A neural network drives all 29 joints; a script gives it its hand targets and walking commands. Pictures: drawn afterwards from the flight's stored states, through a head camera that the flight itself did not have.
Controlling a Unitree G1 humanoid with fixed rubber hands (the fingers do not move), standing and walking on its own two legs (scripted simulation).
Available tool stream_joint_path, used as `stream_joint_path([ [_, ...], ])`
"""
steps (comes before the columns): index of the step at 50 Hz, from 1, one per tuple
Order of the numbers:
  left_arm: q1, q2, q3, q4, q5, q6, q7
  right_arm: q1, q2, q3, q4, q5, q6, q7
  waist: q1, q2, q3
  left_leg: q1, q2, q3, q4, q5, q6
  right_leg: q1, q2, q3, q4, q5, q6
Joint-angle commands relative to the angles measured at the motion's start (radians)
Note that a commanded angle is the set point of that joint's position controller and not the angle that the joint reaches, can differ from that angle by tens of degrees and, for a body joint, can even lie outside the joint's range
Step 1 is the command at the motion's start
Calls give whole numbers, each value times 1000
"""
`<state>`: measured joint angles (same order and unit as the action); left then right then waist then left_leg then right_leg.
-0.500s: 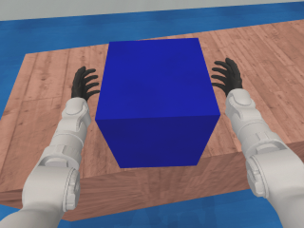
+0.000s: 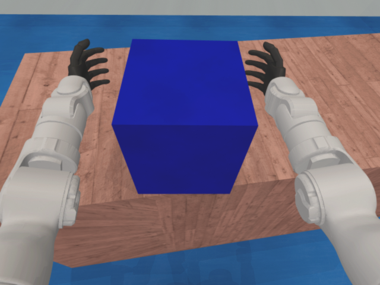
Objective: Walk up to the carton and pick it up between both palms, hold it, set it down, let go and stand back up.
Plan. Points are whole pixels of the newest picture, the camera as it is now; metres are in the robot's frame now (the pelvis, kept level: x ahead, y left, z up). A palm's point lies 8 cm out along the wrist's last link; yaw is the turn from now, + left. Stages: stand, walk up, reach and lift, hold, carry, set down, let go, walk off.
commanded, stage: set down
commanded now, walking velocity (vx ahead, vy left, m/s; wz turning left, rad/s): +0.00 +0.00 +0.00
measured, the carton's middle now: (184, 122) +0.45 +0.05 +0.07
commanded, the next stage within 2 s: none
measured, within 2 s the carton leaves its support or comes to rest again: neither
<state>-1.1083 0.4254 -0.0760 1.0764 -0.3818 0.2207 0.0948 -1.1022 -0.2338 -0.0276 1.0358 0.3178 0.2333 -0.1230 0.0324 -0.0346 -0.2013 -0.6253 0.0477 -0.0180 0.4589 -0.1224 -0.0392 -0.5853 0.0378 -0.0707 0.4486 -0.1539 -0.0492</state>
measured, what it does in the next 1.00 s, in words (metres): stands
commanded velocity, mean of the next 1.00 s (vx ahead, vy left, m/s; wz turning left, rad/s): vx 0.00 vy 0.00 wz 0.00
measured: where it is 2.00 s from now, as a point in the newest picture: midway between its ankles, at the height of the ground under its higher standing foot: outside the picture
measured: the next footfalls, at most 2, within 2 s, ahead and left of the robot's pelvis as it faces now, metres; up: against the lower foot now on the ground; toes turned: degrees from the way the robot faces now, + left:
none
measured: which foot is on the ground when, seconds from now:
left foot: down 0.00-1.00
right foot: down 0.00-1.00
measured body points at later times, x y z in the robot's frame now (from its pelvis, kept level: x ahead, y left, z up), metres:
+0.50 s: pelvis +0.03 +0.01 +0.02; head +0.03 +0.03 +0.47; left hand +0.46 +0.24 +0.19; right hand +0.47 -0.19 +0.20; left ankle +0.04 +0.14 -0.73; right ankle +0.02 -0.09 -0.73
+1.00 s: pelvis +0.02 +0.02 +0.01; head +0.02 +0.02 +0.46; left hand +0.39 +0.24 +0.16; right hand +0.41 -0.19 +0.15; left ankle +0.04 +0.14 -0.73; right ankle +0.02 -0.09 -0.73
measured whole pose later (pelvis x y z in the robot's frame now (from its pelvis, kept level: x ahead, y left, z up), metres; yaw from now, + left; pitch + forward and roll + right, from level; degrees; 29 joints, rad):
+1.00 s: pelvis +0.02 +0.02 +0.01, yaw -2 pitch +2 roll +0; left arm -0.48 0.29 0.15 0.21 -0.21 0.58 0.05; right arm -0.54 -0.32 -0.01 0.43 0.37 0.33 -0.08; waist 0.03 -0.01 -0.05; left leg -0.24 0.03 0.03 0.34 -0.13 -0.01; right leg -0.22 0.02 -0.01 0.34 -0.15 -0.02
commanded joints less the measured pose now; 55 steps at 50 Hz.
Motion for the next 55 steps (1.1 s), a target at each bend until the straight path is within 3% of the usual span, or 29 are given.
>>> stream_joint_path([
  [1, -640, 183, 87, -325, 44, 56, -6, -592, -303, -99, -321, -20, 0, -43, -50, 133, -870, 392, -66, 47, 20, 262, -50, 464, -6, 30, -4, 455, 76],
  [7, -597, 157, 92, -346, 47, 180, 4, -584, -323, -45, -260, 53, 71, -11, -29, 135, -677, 523, -43, 22, 1, 291, -37, 405, 16, 10, -66, 316, 69],
  [8, -685, 195, 88, -337, 27, 179, 5, -646, -362, -69, -223, 66, 96, -6, -60, 120, -618, 530, -49, 29, -15, 200, -26, 354, 11, 13, -71, 218, 66],
  [9, -639, 191, 85, -283, 17, 181, 5, -626, -349, -28, -203, 97, 113, 4, -37, 93, -560, 503, -42, 20, -33, 137, -10, 349, 5, 27, -83, 150, 66],
  [10, -607, 172, 73, -272, 13, 185, 2, -606, -341, -14, -174, 118, 119, 10, -34, 94, -511, 499, -40, 17, -54, 115, -3, 341, 2, 33, -96, 122, 64],
  [14, -471, 149, 93, -225, 53, 191, -21, -510, -307, 68, -149, 179, 113, 38, 10, 58, -459, 510, -42, 24, -64, 203, 18, 416, 2, 52, -106, 212, 76],
  [16, -425, 154, 119, -287, 82, 174, -33, -478, -302, 93, -201, 199, 90, 48, 28, 45, -484, 502, -50, 27, -64, 271, 21, 469, 3, 54, -98, 288, 86],
  [18, -231, 122, 179, -364, 144, 174, -54, -308, -268, 144, -219, 225, 66, 56, 54, -6, -453, 544, -56, 32, -73, 383, 24, 579, 10, 62, -91, 446, 96],
  [19, -216, 132, 210, -438, 168, 171, -66, -291, -271, 140, -263, 224, 49, 56, 60, 18, -469, 549, -65, 40, -81, 414, 20, 612, 9, 56, -82, 497, 100],
  [21, -136, 131, 259, -546, 214, 182, -84, -226, -277, 140, -340, 214, 17, 52, 50, -1, -445, 564, -72, 47, -95, 458, 28, 652, 4, 60, -79, 597, 109],
  [26, -65, 105, 280, -815, 211, 214, -69, -132, -288, 52, -527, 154, -7, 42, 14, 37, -381, 665, -67, 54, -92, 423, 17, 529, 23, 46, -125, 423, 98],
  [28, -141, 113, 261, -896, 168, 221, -53, -188, -306, -10, -637, 113, -6, 38, -12, 60, -396, 630, -67, 58, -83, 339, 14, 476, 21, 46, -131, 324, 90],
  [32, -131, 129, 226, -1101, 97, 214, -17, -162, -321, -102, -892, 55, -18, 27, -34, 110, -590, 655, -57, 61, -54, 329, 6, 456, 16, 39, -104, 319, 81],
  [33, -59, 118, 221, -1103, 94, 221, -9, -86, -307, -107, -899, 45, -13, 25, -32, 114, -586, 664, -56, 60, -48, 336, 4, 458, 17, 39, -95, 326, 76],
  [34, -100, 133, 219, -1115, 79, 226, -5, -113, -318, -117, -911, 37, -5, 26, -36, 119, -611, 663, -53, 58, -44, 324, 1, 434, 17, 34, -93, 293, 74],
  [35, 37, 89, 218, -1112, 93, 240, -6, 25, -297, -103, -866, 37, 4, 30, -36, 129, -575, 695, -47, 50, -41, 369, -9, 449, 22, 36, -97, 315, 65],
  [37, 42, 94, 235, -1146, 105, 268, -5, 31, -312, -112, -875, 35, 14, 33, -29, 159, -611, 726, -48, 53, -27, 404, -20, 435, 24, 31, -99, 300, 63],
  [39, 148, 78, 260, -1124, 130, 301, -13, 101, -304, -89, -863, 39, 31, 33, -11, 132, -561, 703, -50, 50, -42, 374, -13, 470, 22, 40, -106, 277, 68],
  [40, 120, 80, 269, -1100, 135, 313, -17, 66, -300, -93, -853, 41, 41, 32, -20, 106, -531, 663, -49, 48, -54, 326, -3, 476, 19, 46, -109, 249, 67],
  [41, 226, 54, 274, -1075, 146, 321, -23, 159, -282, -73, -828, 44, 45, 32, -13, 69, -477, 658, -48, 48, -70, 310, 7, 497, 22, 49, -115, 248, 68],
  [42, 158, 64, 274, -1086, 141, 322, -25, 95, -288, -79, -831, 41, 49, 32, -18, 67, -464, 613, -51, 44, -77, 276, 10, 481, 17, 52, -116, 214, 70],
  [43, 207, 36, 275, -1024, 149, 324, -28, 134, -263, -69, -791, 40, 55, 36, -17, 24, -399, 603, -50, 43, -85, 258, 19, 473, 18, 55, -117, 200, 69],
  [45, 343, -8, 281, -1025, 175, 321, -40, 252, -233, -30, -765, 57, 55, 42, -7, 2, -319, 614, -52, 37, -103, 251, 26, 510, 14, 72, -133, 195, 67],
  [49, 311, -8, 291, -993, 196, 285, -62, 242, -200, -8, -793, 50, 43, 46, 3, -23, -180, 553, -63, 43, -136, 134, 48, 463, -6, 95, -164, 94, 75],
  [50, 434, -50, 291, -966, 222, 265, -65, 363, -162, 16, -753, 56, 32, 50, 8, -16, -117, 558, -64, 44, -144, 154, 44, 482, -5, 95, -166, 104, 69],
  [51, 268, 5, 295, -991, 204, 247, -63, 216, -188, -17, -817, 44, 22, 49, 9, 4, -157, 531, -66, 49, -146, 101, 49, 442, -14, 101, -169, 43, 72],
  [52, 410, -50, 290, -949, 224, 234, -63, 351, -144, 17, -788, 49, 14, 55, 14, -4, -83, 547, -63, 47, -149, 106, 55, 456, -14, 105, -170, 51, 64],
  [54, 344, -19, 279, -1017, 209, 191, -59, 323, -145, -5, -858, 36, -14, 55, 16, 14, -119, 557, -66, 51, -145, 86, 48, 427, -12, 100, -167, 26, 66],
  [55, 434, -46, 284, -1004, 218, 172, -59, 408, -130, 0, -863, 29, -29, 56, 18, 11, -92, 563, -67, 53, -148, 83, 47, 448, -16, 104, -167, 32, 60],
])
